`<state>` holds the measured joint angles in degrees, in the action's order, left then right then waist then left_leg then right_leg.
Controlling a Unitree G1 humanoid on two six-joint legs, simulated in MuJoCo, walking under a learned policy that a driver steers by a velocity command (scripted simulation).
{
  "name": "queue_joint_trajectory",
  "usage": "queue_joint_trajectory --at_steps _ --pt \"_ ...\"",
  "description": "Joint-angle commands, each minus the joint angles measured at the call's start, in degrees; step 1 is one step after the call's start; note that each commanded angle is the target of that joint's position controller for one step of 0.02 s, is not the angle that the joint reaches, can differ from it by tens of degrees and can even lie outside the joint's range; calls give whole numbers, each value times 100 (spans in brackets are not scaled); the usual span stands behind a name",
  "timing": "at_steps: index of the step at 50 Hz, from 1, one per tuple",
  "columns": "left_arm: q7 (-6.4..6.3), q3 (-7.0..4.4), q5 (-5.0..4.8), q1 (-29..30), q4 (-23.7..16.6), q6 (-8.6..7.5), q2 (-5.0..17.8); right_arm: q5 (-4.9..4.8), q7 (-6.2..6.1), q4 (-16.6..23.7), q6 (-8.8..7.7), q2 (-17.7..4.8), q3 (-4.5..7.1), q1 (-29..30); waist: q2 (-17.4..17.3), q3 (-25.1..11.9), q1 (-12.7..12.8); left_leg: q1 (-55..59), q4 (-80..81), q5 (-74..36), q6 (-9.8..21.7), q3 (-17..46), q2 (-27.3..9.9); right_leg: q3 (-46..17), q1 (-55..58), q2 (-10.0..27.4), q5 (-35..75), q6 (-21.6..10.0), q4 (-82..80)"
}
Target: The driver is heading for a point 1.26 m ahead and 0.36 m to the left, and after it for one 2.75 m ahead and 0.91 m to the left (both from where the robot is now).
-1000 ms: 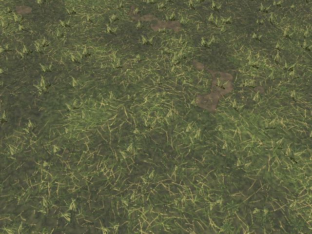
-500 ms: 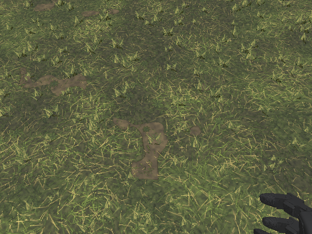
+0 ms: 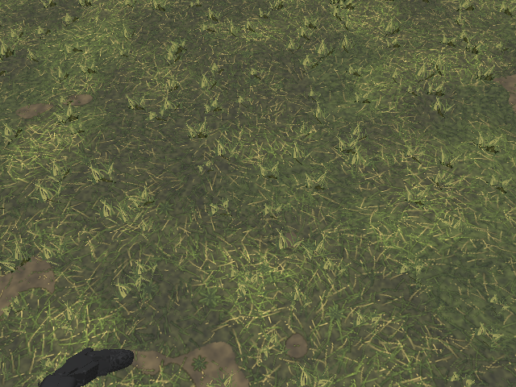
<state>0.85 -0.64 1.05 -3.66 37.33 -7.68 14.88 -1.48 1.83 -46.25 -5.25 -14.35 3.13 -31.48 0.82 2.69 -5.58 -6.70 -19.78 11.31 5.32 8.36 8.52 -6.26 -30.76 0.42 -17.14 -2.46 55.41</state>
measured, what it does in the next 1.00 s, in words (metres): walks ahead, turning left: right foot, then left foot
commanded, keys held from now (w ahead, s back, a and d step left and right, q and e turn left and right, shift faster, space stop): w+q+shift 0.58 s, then w+shift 0.10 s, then w+e+shift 0.32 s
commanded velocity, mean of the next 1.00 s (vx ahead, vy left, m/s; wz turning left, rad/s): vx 1.00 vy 0.00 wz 0.53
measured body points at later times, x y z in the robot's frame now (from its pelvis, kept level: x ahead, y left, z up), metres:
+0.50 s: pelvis +0.43 +0.02 -0.02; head +0.43 +0.05 +0.43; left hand +0.27 +0.30 -0.14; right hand +0.75 -0.12 -0.06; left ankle +0.52 +0.20 -0.66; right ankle +0.37 -0.15 -0.74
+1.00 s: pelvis +0.81 +0.28 -0.01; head +0.82 +0.27 +0.43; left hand +0.81 +0.58 -0.11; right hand +0.98 +0.07 -0.14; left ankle +0.66 +0.25 -0.74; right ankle +1.11 +0.27 -0.66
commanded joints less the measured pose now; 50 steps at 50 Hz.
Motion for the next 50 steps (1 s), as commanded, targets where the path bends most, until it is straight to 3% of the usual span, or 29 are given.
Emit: queue_joint_trajectory --at_steps 1,4,7,9,10,11,12,13,14,15,16,17,19,23,27,29,31,32,33,34,35,36,37,38,39,41,42,46,50 --pt "33 -51 -2 707 -603 -153 319 -78 -145 569 -100 -795 169 628 -300 329 318 -490 1126 286 1038 2096 -1389 26 -324 0 821 265 -1347" --pt "79 -71 -42 1202 -760 -200 261 -95 -221 467 -26 -820 181 490 -457 384 130 -1506 1194 168 733 1804 -1169 124 1107 -302 2312 409 -2269" --pt "10 -229 -185 1321 -859 -181 525 -188 -234 297 22 -707 171 240 -614 270 128 -1061 750 -215 490 1928 -1201 -29 1649 -320 2300 448 -2750" --pt "-70 -419 -230 840 -828 -203 832 -176 -225 268 88 -758 206 278 -690 -115 502 -562 -257 -1985 272 1835 -1116 109 2231 -375 1631 284 -2928" --pt "-127 -528 -255 -26 -720 -199 1016 -85 -190 358 117 -835 220 490 -687 -753 1015 -742 -1412 -2631 90 1606 -966 -20 3265 -58 1416 80 -2772" --pt "-228 -627 -264 -1551 -519 -122 1301 110 -180 588 134 -646 148 742 -362 -1879 1668 -1625 -3206 -1965 -30 1281 -768 -785 5069 831 389 -252 -2368" --pt "-135 -649 -185 -2137 -246 -42 1637 -155 -170 712 88 166 -147 -206 2017 -3032 1196 -3480 -5205 1827 -282 583 -232 -3950 6901 2476 -1776 -1277 -3129" --pt "-87 -585 -190 -1966 -266 17 1144 -329 -284 678 135 -265 -126 27 1984 -2425 1288 -4256 -5994 1743 -249 270 -832 -4691 6347 2432 -3011 -1112 -3680" --pt "-124 -517 -196 -1684 -242 67 789 -223 -310 763 145 -626 -34 790 1307 -1356 1423 -4576 -6080 1266 -223 31 -1021 -3649 5498 2114 -2356 -860 -3819" --pt "-138 -488 -122 -1536 -104 117 726 -84 -303 829 154 -674 -2 1241 443 -722 1327 -4437 -5970 942 -227 -151 -1240 -2729 4653 1922 -1113 -759 -3887" --pt "-124 -457 -13 -1407 8 148 618 24 -256 949 148 -574 5 1578 117 -307 1187 -4256 -5777 766 -204 -206 -1400 -2108 3929 1713 -326 -739 -4020" --pt "-119 -408 70 -1234 105 138 477 -26 -193 1037 204 -417 9 1592 309 -127 934 -4034 -5680 702 -190 -164 -1597 -1625 3403 1596 61 -718 -4134" --pt "-55 -361 -58 -977 260 114 230 -159 -123 1209 356 -170 -42 1709 419 66 698 -4039 -5520 812 -189 -202 -1865 -857 2862 1509 476 -632 -4360" --pt "-89 -462 -115 -507 331 34 686 -43 19 1501 377 -296 -111 2032 183 400 394 -3938 -4595 -507 -367 -310 -1991 506 2142 1370 1493 -557 -4833" --pt "-114 -541 -119 -1004 518 23 1195 -1 207 1681 280 -486 -99 2928 -344 608 724 -3053 -2761 -1834 -124 -1155 -1490 1591 2419 1066 2558 -211 -5010" --pt "-119 -588 -94 -1283 564 101 1539 -43 264 1765 257 -779 10 3011 33 339 590 -2454 -2436 -1510 79 -1672 -946 1807 3061 1119 5392 -100 -4380" --pt "-160 -628 -108 -1489 602 226 1849 -93 254 1681 290 -1103 186 2195 541 -261 -55 -1256 -2471 -607 373 -1807 -472 1770 3309 1394 7917 -157 -2788" --pt "-163 -598 -98 -1324 547 256 1840 -95 181 1335 362 -1444 390 887 538 -890 -749 400 -2306 -578 639 -1626 -386 1678 2730 1409 8102 -170 -1357" --pt "-164 -495 -118 -1318 570 215 1565 -140 45 945 454 -1651 506 -116 -135 -1100 -1135 2192 -1864 -724 848 -854 -722 1658 1321 866 4820 45 850" --pt "-53 -151 -40 -2485 329 41 482 -54 1 1095 384 -2154 473 528 -2258 -1773 232 3750 -1341 318 1784 2268 -2139 1109 -863 -130 -1360 225 3313" --pt "17 -183 -337 -2231 355 -156 1081 74 8 1216 313 -1609 382 316 -1339 -2956 -242 3821 42 2829 1997 4043 -2763 -80 -1223 -34 -1001 28 3564" --pt "-20 -243 -581 -1277 162 -172 1291 128 13 1134 220 -1433 339 371 -509 -1787 -426 2836 533 3006 1575 3714 -2701 -23 -1496 157 -666 -55 3341" --pt "-79 -177 -573 -923 13 -157 1084 135 43 1032 101 -1403 289 790 211 -843 -74 1628 653 2289 1360 3102 -2620 26 -1483 414 -387 -76 2778" --pt "-128 -146 -434 -940 143 -67 922 219 47 1013 -1 -1121 195 1250 388 -552 214 761 607 1629 1196 2376 -2450 -17 -1125 688 -138 -95 2427" --pt "-94 -167 -420 -1323 304 83 918 344 43 1022 -69 -903 118 1532 120 -361 523 -8 629 1149 1129 1736 -2286 -118 -654 890 114 -76 2266" --pt "-98 -193 -408 -1583 528 377 756 262 64 880 -164 -564 32 1729 -134 -28 759 -788 919 805 863 702 -1994 -189 -414 1042 289 13 1857" --pt "-103 -165 -406 -1483 513 458 628 252 59 798 -211 -614 47 1697 -252 157 752 -978 1070 451 761 294 -1977 -218 -550 1050 565 88 1634" --pt "-31 -132 -321 -641 298 384 504 306 -78 659 -319 -668 71 1589 -93 495 486 -836 1412 -1126 242 -1304 -1485 178 -923 779 2445 219 15" --pt "209 -84 -332 -6 138 234 328 240 -199 435 -339 -858 74 1146 -1 584 185 -74 1615 -1984 -157 -1868 -1566 802 -522 441 3688 10 -1426"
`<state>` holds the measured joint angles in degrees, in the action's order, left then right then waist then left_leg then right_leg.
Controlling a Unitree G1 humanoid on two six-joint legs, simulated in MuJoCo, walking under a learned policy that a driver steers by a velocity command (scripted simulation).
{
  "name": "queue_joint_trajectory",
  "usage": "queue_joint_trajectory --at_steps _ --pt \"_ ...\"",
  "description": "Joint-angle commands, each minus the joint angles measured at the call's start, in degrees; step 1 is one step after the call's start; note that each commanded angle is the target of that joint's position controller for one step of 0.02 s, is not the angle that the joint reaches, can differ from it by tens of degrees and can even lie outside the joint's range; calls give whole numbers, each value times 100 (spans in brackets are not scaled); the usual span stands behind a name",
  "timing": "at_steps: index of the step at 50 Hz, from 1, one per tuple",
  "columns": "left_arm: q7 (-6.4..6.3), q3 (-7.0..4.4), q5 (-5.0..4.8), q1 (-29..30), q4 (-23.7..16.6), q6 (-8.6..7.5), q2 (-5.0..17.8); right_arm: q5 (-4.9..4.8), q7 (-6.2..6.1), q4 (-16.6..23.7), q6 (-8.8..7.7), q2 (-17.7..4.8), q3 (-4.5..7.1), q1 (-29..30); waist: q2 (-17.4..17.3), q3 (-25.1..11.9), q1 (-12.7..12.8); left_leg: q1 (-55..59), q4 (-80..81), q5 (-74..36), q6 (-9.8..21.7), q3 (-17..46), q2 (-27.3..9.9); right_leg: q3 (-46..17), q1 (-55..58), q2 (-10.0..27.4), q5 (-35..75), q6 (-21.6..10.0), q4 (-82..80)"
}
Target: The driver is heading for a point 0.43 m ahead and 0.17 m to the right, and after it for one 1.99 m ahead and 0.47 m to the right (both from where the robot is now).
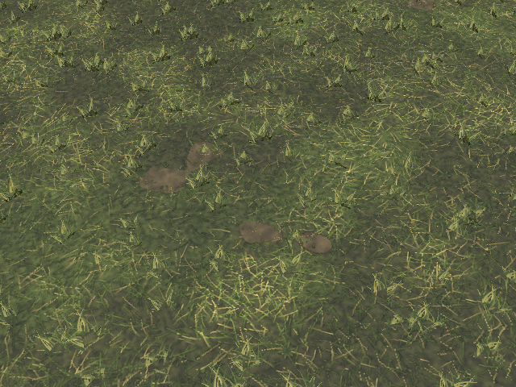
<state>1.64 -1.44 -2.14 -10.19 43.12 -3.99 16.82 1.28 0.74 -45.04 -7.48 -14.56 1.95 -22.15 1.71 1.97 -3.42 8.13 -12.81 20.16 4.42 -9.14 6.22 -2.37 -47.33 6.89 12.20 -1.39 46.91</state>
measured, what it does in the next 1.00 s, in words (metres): walks ahead, turning right: right foot, then left foot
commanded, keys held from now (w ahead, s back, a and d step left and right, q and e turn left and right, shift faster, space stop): w+e+shift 0.44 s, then w+shift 0.32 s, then w+q+shift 0.24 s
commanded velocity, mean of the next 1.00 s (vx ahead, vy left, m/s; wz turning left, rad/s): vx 1.00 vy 0.00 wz -0.46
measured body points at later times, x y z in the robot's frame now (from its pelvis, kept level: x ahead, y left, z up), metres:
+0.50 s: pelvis +0.47 -0.06 +0.01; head +0.49 -0.09 +0.45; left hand +0.58 +0.19 -0.11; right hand +0.65 -0.36 -0.02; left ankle +0.75 +0.02 -0.68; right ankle +0.32 -0.08 -0.73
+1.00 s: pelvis +0.88 -0.25 -0.01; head +0.90 -0.26 +0.44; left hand +1.23 -0.25 -0.03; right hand +0.66 -0.40 -0.13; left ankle +0.76 -0.02 -0.73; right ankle +0.97 -0.47 -0.72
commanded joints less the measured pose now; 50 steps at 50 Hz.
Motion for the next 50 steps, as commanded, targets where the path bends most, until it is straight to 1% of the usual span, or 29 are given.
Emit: queue_joint_trajectory --at_steps 1,4,6,7,8,9,10,11,12,13,15,19,21,24,26,27,28,29,30,31,32,33,34,36,38,41,44,48,50 --pt "201 -19 -26 727 -503 -157 183 -42 -110 279 -57 -918 206 184 -189 675 -11 -1094 803 -3555 -144 -205 -1415 555 1072 -334 621 -183 -874" --pt "292 -205 -79 313 -613 -103 585 38 -265 317 236 -1358 316 264 -760 17 466 199 -523 -7583 -404 -342 -1637 1257 1628 -1040 -397 -454 -959" --pt "204 -490 -102 -1727 -209 147 1174 52 -314 486 411 -1629 406 898 -1117 -841 1630 -213 -2857 -9045 -338 -211 -1855 1021 3599 -1142 -1441 -804 -424" --pt "86 -631 -76 -3018 97 284 1433 -53 -246 573 371 -1506 378 1382 -697 -1150 2318 -1393 -5072 -7512 -328 -257 -1443 446 5306 -934 -1367 -1031 -801" --pt "52 -631 24 -2905 211 353 1516 -24 -76 829 101 -239 57 1164 2067 -746 1587 -4175 -8140 710 -664 134 54 -868 6579 -456 -1437 -1722 -794" --pt "65 -419 237 -2031 -184 149 1136 -317 73 1173 -169 -75 -140 377 2045 -1793 742 -5614 -8839 1213 -455 1688 158 -4472 7091 581 -4937 -2668 -2382" --pt "57 -391 234 -1986 -421 61 731 -367 114 1268 -304 -735 -64 1139 733 -1413 1140 -5432 -8078 587 -35 1926 -180 -4799 6558 598 -5631 -2205 -3303" --pt "97 -379 254 -1764 -381 -57 729 -416 108 1462 -340 -771 -26 1476 -294 -629 752 -5422 -7250 217 65 1860 -369 -4649 5590 562 -5370 -1980 -3572" --pt "139 -361 203 -1407 -463 -154 661 -231 41 1366 -295 -736 -39 1507 -906 -400 483 -5016 -6588 6 57 1883 -626 -4225 4842 344 -4758 -1857 -3494" --pt "103 -366 196 -1033 -564 -171 731 -84 5 1303 -238 -687 -24 1363 -915 -170 223 -4648 -6241 -138 -56 1941 -720 -3793 4152 32 -4214 -1873 -3500" --pt "34 -358 129 -796 -650 -152 712 -34 -70 1254 -102 -833 37 1265 -614 111 66 -4403 -5565 -255 -344 1882 -892 -3147 3473 -318 -3306 -1877 -3600" --pt "-184 -318 11 -1052 -495 -98 598 64 -142 1709 -37 -452 -75 2494 -263 518 556 -3895 -3258 -1570 -795 1415 -771 -2130 2432 -881 -2281 -1565 -3592" --pt "-227 -359 -9 -1190 -385 -20 677 -10 -103 1868 -59 -281 -91 2870 51 339 824 -3098 -2283 -2462 -889 1212 -470 -1988 2118 -1046 -2299 -1257 -3484" --pt "-257 -366 -63 -1431 -172 2 591 -229 -82 1906 -107 -566 74 2930 332 99 964 -2751 -1577 -2913 -925 1407 -455 -2227 2921 -837 -2416 -1068 -3101" --pt "-297 -376 -32 -1569 -13 48 502 -277 -65 1895 -163 -737 166 2870 459 50 898 -2905 -1284 -2721 -756 1417 -553 -2296 3904 -578 -1456 -971 -2614" --pt "-293 -396 37 -1540 13 79 554 -281 -66 1801 -195 -909 275 2413 518 -257 617 -2526 -1291 -2424 -595 1266 -450 -2219 4318 -527 -147 -885 -2103" --pt "-238 -411 173 -1304 -52 111 682 -319 -95 1643 -194 -1092 401 1493 643 -853 34 -1611 -1478 -2179 -372 1173 -530 -2036 4396 -530 1031 -732 -1108" --pt "-170 -306 375 -834 -294 108 517 -327 -150 1378 -125 -1226 439 -44 611 -1826 -744 251 -2161 -1369 -89 1724 -1150 -1824 3467 -557 807 -619 592" --pt "-108 -88 111 -2148 -333 19 -313 -120 -68 1027 -107 -1780 534 -630 -2243 -2799 -38 2385 -1277 881 1086 5105 -2622 -1180 1309 -1508 -3240 -222 2918" --pt "-154 -2 -154 -2113 -219 -7 3 -160 36 945 -113 -1333 486 -726 -2601 -2548 -245 2341 -498 2836 1184 6615 -2917 -971 289 -1108 -3888 -234 3624" --pt "-161 -78 -103 -1150 -337 -21 442 -186 -11 949 -45 -848 399 -424 -1611 -1408 -486 1536 -356 2578 914 5716 -2597 -798 -111 -811 -3508 -320 3626" --pt "-147 -72 23 -422 -507 -80 488 -100 -16 859 20 -809 370 -244 -498 -767 -470 654 -327 1438 746 4786 -2298 -641 11 -685 -3251 -342 3379" --pt "-132 -65 144 160 -681 -159 386 -36 27 741 32 -798 356 -201 -45 -227 -404 -49 -249 546 704 4132 -2014 -556 53 -608 -3206 -363 3027" --pt "-71 -51 60 106 -734 -152 196 -12 96 569 -3 -390 197 -12 -478 -63 53 -748 -6 -39 705 3451 -1743 -583 432 -334 -3070 -400 2460" --pt "-37 6 46 -23 -719 -100 49 -168 143 446 -1 -277 137 46 -577 76 304 -1152 181 -259 797 3193 -1735 -491 413 -142 -3074 -362 2000" --pt "19 115 244 673 -1082 -232 1 -236 45 355 -6 -677 211 -58 -378 525 316 -1764 570 -851 972 3048 -1732 -307 236 8 -2084 -105 784" --pt "131 149 257 1486 -1299 -372 42 -333 -76 263 4 -918 271 -308 -292 626 75 -2667 965 -1265 786 2386 -1485 -29 1796 -364 -604 110 -781" --pt "105 -74 121 1625 -1337 -437 442 -381 -114 -13 162 -896 214 -854 -576 360 155 -1695 373 -2593 523 2324 -1663 -21 2733 -701 -666 85 -1652" --pt "-2 -307 91 577 -1195 -417 816 -246 -98 -104 283 -1107 229 -871 -932 -500 881 -1533 -1430 -4683 220 2097 -1477 201 4100 -897 -1522 -140 -1566"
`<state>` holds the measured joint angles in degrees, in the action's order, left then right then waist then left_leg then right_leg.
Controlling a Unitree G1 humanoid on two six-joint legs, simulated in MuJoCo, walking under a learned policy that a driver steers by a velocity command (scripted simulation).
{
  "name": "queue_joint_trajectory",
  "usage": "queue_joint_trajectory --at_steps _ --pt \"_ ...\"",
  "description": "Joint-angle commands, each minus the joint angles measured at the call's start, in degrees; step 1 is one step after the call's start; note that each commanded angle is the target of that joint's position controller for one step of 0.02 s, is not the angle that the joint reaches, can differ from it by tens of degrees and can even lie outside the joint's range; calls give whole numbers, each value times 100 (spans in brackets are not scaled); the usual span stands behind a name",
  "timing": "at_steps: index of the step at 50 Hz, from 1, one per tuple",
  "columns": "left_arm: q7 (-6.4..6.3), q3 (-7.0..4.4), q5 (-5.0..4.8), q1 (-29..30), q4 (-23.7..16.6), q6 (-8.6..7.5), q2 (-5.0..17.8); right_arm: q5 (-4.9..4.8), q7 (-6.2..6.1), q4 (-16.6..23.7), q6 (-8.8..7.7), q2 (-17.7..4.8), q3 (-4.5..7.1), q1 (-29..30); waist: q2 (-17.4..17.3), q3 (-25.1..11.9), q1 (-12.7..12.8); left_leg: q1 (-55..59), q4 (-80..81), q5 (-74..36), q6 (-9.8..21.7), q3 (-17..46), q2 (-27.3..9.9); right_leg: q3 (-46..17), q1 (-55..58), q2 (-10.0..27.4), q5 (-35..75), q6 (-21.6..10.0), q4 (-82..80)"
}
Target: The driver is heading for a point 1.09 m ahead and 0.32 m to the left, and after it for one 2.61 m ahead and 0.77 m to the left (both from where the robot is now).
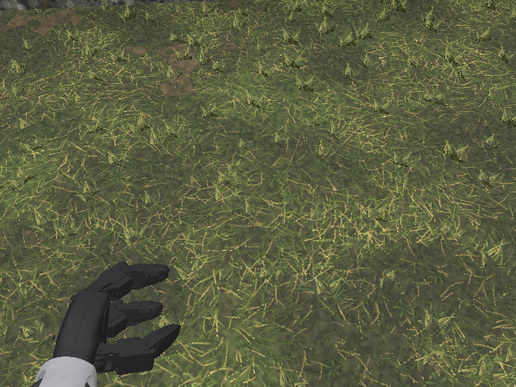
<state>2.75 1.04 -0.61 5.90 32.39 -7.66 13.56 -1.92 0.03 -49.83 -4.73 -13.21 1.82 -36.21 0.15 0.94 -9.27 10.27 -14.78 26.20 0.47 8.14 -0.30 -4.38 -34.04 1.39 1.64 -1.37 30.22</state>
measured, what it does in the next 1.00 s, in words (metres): walks ahead, turning left: right foot, then left foot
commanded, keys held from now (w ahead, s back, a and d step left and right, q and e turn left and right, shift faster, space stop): w+q+shift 0.58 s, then w+shift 0.12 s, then w+e+shift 0.28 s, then e+shift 0.02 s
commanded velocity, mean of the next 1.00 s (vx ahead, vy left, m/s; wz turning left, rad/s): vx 1.00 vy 0.00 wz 0.53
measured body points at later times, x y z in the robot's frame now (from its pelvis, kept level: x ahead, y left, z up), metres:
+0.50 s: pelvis +0.43 +0.09 -0.03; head +0.44 +0.11 +0.42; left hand +0.39 +0.37 -0.16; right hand +0.70 -0.11 -0.09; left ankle +0.52 +0.17 -0.72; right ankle +0.25 -0.16 -0.61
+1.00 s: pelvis +0.87 +0.26 -0.01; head +0.90 +0.28 +0.44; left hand +0.87 +0.58 -0.10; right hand +1.08 +0.06 -0.13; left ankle +0.61 +0.23 -0.60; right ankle +1.00 +0.27 -0.72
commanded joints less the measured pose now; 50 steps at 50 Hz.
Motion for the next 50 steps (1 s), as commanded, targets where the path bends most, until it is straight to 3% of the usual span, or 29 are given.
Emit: queue_joint_trajectory --at_steps 1,2,3,4,6,8,11,13,16,19,21,22,23,24,25,26,27,28,29,31,35,37,41,44,46,47,48,49,50 --pt "-209 -658 -53 -2340 116 6 1324 178 -25 536 24 -1197 206 868 -857 -1114 2187 -2935 -2904 -4788 402 336 -608 -22 4570 254 -751 -303 517" --pt "-256 -800 116 -3297 339 76 1906 190 -35 704 -73 -249 -33 115 821 -2543 1886 -4692 -5362 -1532 178 -21 6 -2574 6823 1978 -2492 -994 324" --pt "-158 -742 63 -3436 427 93 1734 -135 -30 790 -140 -143 -136 -38 2061 -3313 1800 -5401 -6534 76 219 250 33 -4770 6926 2500 -4402 -1334 -1026" --pt "-201 -658 13 -3134 513 126 1232 -303 -100 871 -119 -639 33 770 1580 -1959 1883 -6067 -6912 -255 229 34 -254 -4062 6116 2200 -4473 -1074 -1351" --pt "-232 -543 103 -2593 727 157 789 -68 -111 1079 -54 -724 90 1810 372 -516 1647 -5986 -6623 -790 252 -259 -678 -2219 4294 1806 -2441 -843 -1401" --pt "-230 -480 225 -2016 860 132 404 -80 -6 1141 166 -379 98 1679 689 -70 1059 -5372 -6300 -833 238 -141 -1006 -1227 3057 1615 -1710 -823 -1685" --pt "-229 -531 71 -1433 935 83 470 -51 51 1363 420 -199 62 1923 522 523 680 -5483 -5868 -981 141 -161 -1255 -99 2214 1695 -905 -729 -2200" --pt "-284 -607 92 -1219 923 30 758 23 128 1474 416 -315 62 2047 388 596 512 -5294 -5202 -1962 119 -257 -1239 711 2024 1446 -595 -622 -2387" --pt "-325 -698 58 -1425 975 21 1153 54 293 1551 356 -532 87 2633 -180 662 713 -4565 -3761 -3211 337 -934 -905 1621 2255 1057 -292 -392 -2569" --pt "-296 -826 0 -1712 1008 142 1734 -6 376 1645 341 -894 228 2743 83 408 609 -3931 -3200 -2931 608 -1612 -277 1867 3367 1182 3003 -282 -1835" --pt "-302 -898 -46 -1698 941 327 2015 -107 352 1471 423 -1383 460 1694 545 -241 -65 -2674 -3318 -1906 850 -1924 227 1888 3642 1313 5455 -254 78" --pt "-310 -870 -41 -1540 872 360 1961 -80 302 1084 479 -1797 690 342 411 -859 -727 -779 -3048 -1875 1094 -1737 409 1768 2815 1229 5380 -196 1866" --pt "-294 -657 12 -1591 919 276 1249 -151 200 796 542 -1986 749 -94 -732 -489 -686 162 -2734 -1817 1323 -850 181 1632 1244 391 365 133 4430" --pt "-200 -338 80 -2502 496 17 240 -49 213 1131 436 -2355 647 740 -2816 -1018 707 1115 -1607 -639 2390 2391 -741 655 -920 -598 -3715 240 6477" --pt "-155 -357 -65 -2013 198 -232 925 44 267 1508 285 -1924 561 895 -1854 -1749 375 1228 -70 1544 2580 4384 -1438 -412 -1472 -464 -3136 -29 6355" --pt "-172 -453 -241 -1212 93 -316 1288 120 270 1479 141 -1681 529 910 -804 -853 259 408 391 1867 2204 4390 -1446 -341 -1645 -260 -2612 -181 5794" --pt "-230 -414 -183 -1067 82 -323 1124 161 294 1438 25 -1619 496 1145 127 -401 570 -544 341 1408 2012 4063 -1354 -377 -1331 -27 -2266 -198 5160" --pt "-277 -391 -14 -1180 183 -262 1005 192 287 1482 -35 -1523 457 1504 394 -214 862 -1374 130 732 1934 3488 -1128 -459 -798 171 -2060 -136 4689" --pt "-267 -421 53 -1427 266 -158 1022 249 235 1558 -57 -1447 426 1800 205 -100 1107 -2035 46 333 1934 3005 -848 -564 -366 270 -1917 -28 4358" --pt "-256 -445 90 -1557 387 20 990 163 129 1532 -49 -1108 305 1960 67 152 1220 -2624 196 -357 1832 2046 -592 -387 -70 469 -1803 177 3530" --pt "-189 -239 215 -283 -10 44 414 85 -99 1235 -32 -867 218 1555 -50 540 631 -3298 281 -1839 1467 599 -40 257 429 295 520 490 1310" --pt "-118 -209 105 -21 -66 8 341 86 -79 1090 -63 -1011 255 1306 -218 503 334 -3222 554 -1554 1347 397 -197 498 889 158 1485 444 509" --pt "-18 -331 -118 386 -225 -11 644 82 -38 648 -40 -1022 254 901 -372 728 162 -1225 557 -2505 1158 193 -788 508 -37 164 1178 42 -341" --pt "24 -547 -219 -551 -99 28 1054 369 -48 579 67 -1315 311 1190 -739 -94 836 49 -571 -6674 883 -256 -995 951 544 -406 43 -356 48" --pt "-64 -735 -260 -2908 455 209 1406 534 -88 752 168 -1495 340 1942 -763 -1116 2152 -710 -3312 -8312 647 -678 -887 846 2896 -427 -209 -619 319" --pt "-93 -708 -200 -3897 771 305 1621 655 -104 888 116 -980 192 1906 613 -1667 2172 -2560 -5765 -4446 448 -691 -350 -293 4824 101 -1197 -836 980" --pt "3 -741 -65 -3737 811 197 1721 197 69 989 -89 -310 -13 696 2892 -2211 1203 -4879 -7302 99 67 -178 732 -4419 6228 1377 -3925 -2109 -924" --pt "-45 -671 8 -3400 674 211 1099 22 125 1032 -277 -951 25 1319 1601 -1689 1563 -5386 -7161 -387 326 193 362 -5054 5998 1370 -4941 -1839 -1765" --pt "-59 -625 109 -3067 551 191 984 -36 151 1283 -387 -1162 55 2225 673 -879 1564 -5349 -6740 -718 437 222 151 -4281 5089 1292 -3642 -1622 -1725"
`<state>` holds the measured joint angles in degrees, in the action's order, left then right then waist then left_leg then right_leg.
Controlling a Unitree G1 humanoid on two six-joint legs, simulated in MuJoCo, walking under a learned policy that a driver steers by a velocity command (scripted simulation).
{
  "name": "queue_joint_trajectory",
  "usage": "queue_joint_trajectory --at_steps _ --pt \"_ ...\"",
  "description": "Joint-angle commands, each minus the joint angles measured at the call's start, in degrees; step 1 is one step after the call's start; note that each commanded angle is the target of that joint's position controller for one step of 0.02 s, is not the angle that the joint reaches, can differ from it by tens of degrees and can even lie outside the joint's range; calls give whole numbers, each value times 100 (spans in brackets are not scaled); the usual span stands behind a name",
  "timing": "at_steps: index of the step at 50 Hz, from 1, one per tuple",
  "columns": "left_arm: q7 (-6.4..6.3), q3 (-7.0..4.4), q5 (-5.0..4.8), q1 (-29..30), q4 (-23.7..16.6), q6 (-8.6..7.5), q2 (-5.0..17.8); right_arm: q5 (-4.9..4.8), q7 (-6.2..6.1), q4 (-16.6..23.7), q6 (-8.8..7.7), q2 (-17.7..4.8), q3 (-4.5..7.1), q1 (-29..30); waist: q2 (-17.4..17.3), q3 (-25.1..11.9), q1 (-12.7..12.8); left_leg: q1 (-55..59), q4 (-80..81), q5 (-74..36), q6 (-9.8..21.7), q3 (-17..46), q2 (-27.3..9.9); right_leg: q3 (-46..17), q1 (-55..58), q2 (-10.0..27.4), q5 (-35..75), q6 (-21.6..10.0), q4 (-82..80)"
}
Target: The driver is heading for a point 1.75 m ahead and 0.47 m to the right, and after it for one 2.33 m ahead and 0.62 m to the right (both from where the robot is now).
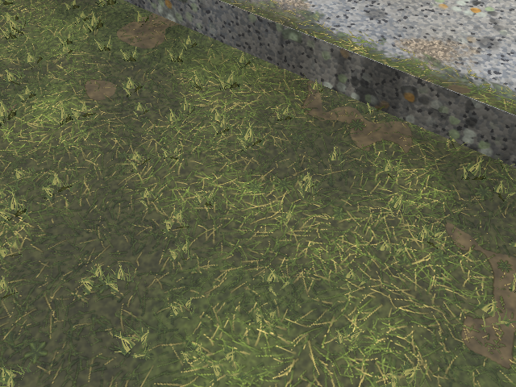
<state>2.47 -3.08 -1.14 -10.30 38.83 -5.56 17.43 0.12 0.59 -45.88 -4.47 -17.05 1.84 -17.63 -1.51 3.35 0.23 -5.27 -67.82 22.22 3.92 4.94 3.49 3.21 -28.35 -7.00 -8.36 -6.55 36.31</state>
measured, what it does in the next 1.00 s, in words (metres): walks ahead, turning right: left foot, then right foot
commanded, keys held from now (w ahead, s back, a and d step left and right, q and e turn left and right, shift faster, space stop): e+shift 0.48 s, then shift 0.26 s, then q+shift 0.26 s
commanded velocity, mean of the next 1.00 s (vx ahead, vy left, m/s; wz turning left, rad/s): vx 0.22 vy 0.00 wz -0.47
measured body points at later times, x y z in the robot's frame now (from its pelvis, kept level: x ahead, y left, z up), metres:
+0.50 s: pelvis +0.32 -0.01 +0.02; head +0.36 -0.03 +0.47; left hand +0.58 +0.21 -0.07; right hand +0.41 -0.32 -0.06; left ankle +0.48 +0.03 -0.71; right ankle +0.22 -0.08 -0.61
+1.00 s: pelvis +0.35 -0.05 +0.03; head +0.37 -0.07 +0.48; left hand +0.63 +0.08 -0.05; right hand +0.27 -0.34 -0.09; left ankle +0.40 +0.07 -0.64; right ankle +0.29 -0.14 -0.71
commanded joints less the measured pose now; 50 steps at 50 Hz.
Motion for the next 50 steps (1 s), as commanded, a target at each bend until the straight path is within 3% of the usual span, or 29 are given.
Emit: queue_joint_trajectory --at_steps 1,2,4,6,7,9,11,13,15,16,17,18,19,20,21,22,24,26,27,30,36,38,39,40,41,42,44,47,50 --pt "40 -224 191 -1177 -116 -65 692 -76 49 1043 -486 -672 29 993 -216 -530 418 -3472 -957 -297 90 455 -279 -4446 3512 1835 -757 -987 -2306" --pt "58 -254 173 -886 -163 -113 802 48 13 1112 -516 -621 56 1051 -304 -442 106 -3301 -557 -230 -22 448 -349 -3859 3071 1655 866 -1081 -2106" --pt "7 -181 59 -685 -186 -91 616 163 -11 1123 -421 -605 74 927 -89 -391 -207 -2947 64 -173 -314 353 -459 -2970 2474 1308 3059 -1054 -2048" --pt "-111 -169 -79 -686 -113 -33 626 237 -27 1276 -336 -487 36 1102 -4 -220 -275 -2775 1138 -322 -577 50 -395 -2481 1819 1046 4121 -893 -1989" --pt "-190 -206 -60 -698 -76 43 731 240 -31 1369 -309 -384 6 1360 62 -180 -221 -2555 1711 -636 -672 -172 -166 -2250 1415 810 4400 -786 -1919" --pt "-360 -314 -64 -912 47 285 916 196 -8 1465 -278 -190 -42 1694 234 -483 -34 -1640 2883 -1874 -713 -406 323 -2008 800 364 4044 -229 -1723" --pt "-490 -349 -95 -1351 231 473 871 112 32 1593 -274 -182 0 2036 443 -681 201 -1053 3675 -2891 -673 -323 639 -2273 718 204 3056 258 -1493" --pt "-567 -347 -76 -1318 224 576 719 17 16 1725 -269 -339 83 2260 661 -629 207 -883 4112 -3130 -674 -7 614 -2692 894 219 2266 438 -1203" --pt "-619 -383 -55 -882 12 599 665 18 -71 1683 -270 -590 201 1953 795 -756 -44 -579 4513 -3308 -618 339 302 -2924 1241 193 1893 557 -440" --pt "-595 -360 -53 -568 -137 604 590 65 -132 1488 -275 -611 241 1211 690 -1182 -432 210 4946 -3891 -515 351 12 -2692 1322 16 1672 681 494" --pt "-527 -213 85 -853 -211 640 139 117 -201 1307 -227 -674 237 444 -9 -2055 -487 1692 4307 -5196 -83 1141 -1201 -2145 789 -244 -1059 816 2226" --pt "-454 -80 28 -2021 -287 641 -161 326 -213 1440 -144 -682 137 441 -1171 -2772 80 2952 3837 -7098 1073 3109 -2897 -1932 -401 -671 -3971 896 3563" --pt "-349 -126 -52 -2491 -213 698 518 161 -190 1390 -60 -678 231 670 -1428 -3252 182 2638 4017 -5189 1650 4059 -3548 -1636 -553 216 -3244 1010 4572" --pt "-338 -259 -61 -1831 -185 802 951 139 -247 1619 13 -298 163 1148 -670 -2525 -4 1863 4299 -3799 1490 3249 -2844 -1387 -690 457 -2626 1162 4778" --pt "-368 -344 -42 -1281 -269 878 1132 112 -275 1626 121 -144 90 1371 -129 -1772 -17 986 4533 -2927 1130 2343 -2340 -1153 -803 587 -2126 1229 4611" --pt "-428 -377 -23 -1036 -357 941 1138 131 -287 1624 200 -212 84 1532 7 -1303 42 222 4774 -2588 939 1893 -2007 -1043 -700 685 -1853 1261 4480" --pt "-445 -289 -25 -878 -512 967 749 172 -271 1429 241 -364 151 1638 -117 -649 183 -840 5094 -2867 842 1010 -1595 -786 -425 868 -1674 1219 3845" --pt "-463 -158 12 -783 -604 892 353 199 -226 1183 221 -465 208 1373 -281 -823 140 -774 5162 -3658 1054 754 -1591 -669 -304 876 -1673 1190 3287" --pt "-462 -130 40 -721 -622 867 327 191 -208 1100 218 -520 232 1301 -279 -985 129 -639 5161 -3883 1172 720 -1706 -691 -264 926 -1631 1172 3075" --pt "-435 -96 89 -489 -627 872 442 106 -153 989 268 -680 283 1395 -199 -1219 118 -700 5242 -3417 1262 469 -1819 -699 166 1016 -1231 1080 2288" --pt "-304 -45 96 -61 -642 875 564 -50 -37 663 382 -960 325 1144 -583 -904 -44 -866 5238 -1704 1026 234 -1771 -373 1067 808 -994 771 328" --pt "-268 -37 144 -310 -459 850 499 -124 -31 462 408 -778 228 910 -582 -910 77 -1227 4878 -1590 676 153 -1581 -293 2019 664 -471 472 -1062" --pt "-283 -20 203 -384 -446 855 539 -98 28 325 367 -447 96 608 -344 -992 65 -1690 4657 -1102 196 6 -1318 -786 2752 1064 -98 242 -1572" --pt "-338 -47 313 -391 -496 896 921 125 147 396 292 -47 -47 334 1041 -1285 -213 -2316 3486 499 -350 -611 -664 -2107 3383 2397 1210 -198 -1505" --pt "-322 -89 429 -63 -473 852 923 11 97 450 296 -327 73 604 1340 -990 1 -2271 2970 938 -583 -516 -494 -2181 1939 2883 513 -817 -1849" --pt "-325 -126 453 222 -530 759 936 -91 37 453 347 -838 224 847 1067 -596 60 -2113 2184 679 -663 -420 -510 -1844 1516 2549 258 -780 -1970" --pt "-388 -154 335 400 -474 635 892 -163 -103 304 524 -1025 403 551 1139 -418 -6 -2628 786 595 -813 -377 -412 -1376 1577 2389 968 -650 -1927" --pt "-486 -51 242 593 -432 606 455 -170 -205 355 692 -745 420 308 954 -428 -150 -3039 4 288 -1009 -300 -537 -861 1895 2386 1562 -590 -1812" --pt "-575 -113 235 447 -317 667 459 -165 -134 660 718 -404 306 714 889 -543 66 -3112 985 -56 -1085 -486 -768 -545 2432 2409 1522 -543 -1686"
Keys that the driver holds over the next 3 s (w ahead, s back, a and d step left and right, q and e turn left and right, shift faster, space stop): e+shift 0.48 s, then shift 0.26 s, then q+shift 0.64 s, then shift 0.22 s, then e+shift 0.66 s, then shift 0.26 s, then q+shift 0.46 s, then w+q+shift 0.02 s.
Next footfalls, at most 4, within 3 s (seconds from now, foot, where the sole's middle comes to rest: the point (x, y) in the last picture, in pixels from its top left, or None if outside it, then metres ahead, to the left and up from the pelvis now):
0.34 left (268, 366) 0.51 0.01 -0.74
0.78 right None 0.32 -0.17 -0.74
1.18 left None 0.44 0.07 -0.74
1.68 right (338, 386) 0.46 -0.16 -0.74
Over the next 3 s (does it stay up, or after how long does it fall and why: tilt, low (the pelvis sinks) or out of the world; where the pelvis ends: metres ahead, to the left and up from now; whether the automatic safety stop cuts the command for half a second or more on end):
stays up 0.43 -0.03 0.02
